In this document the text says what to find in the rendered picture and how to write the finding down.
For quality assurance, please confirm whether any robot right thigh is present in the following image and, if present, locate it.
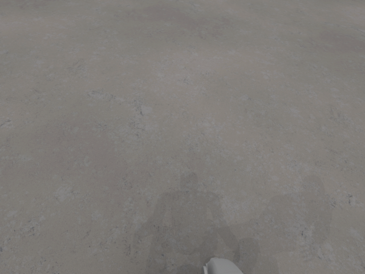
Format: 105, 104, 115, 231
202, 259, 243, 274

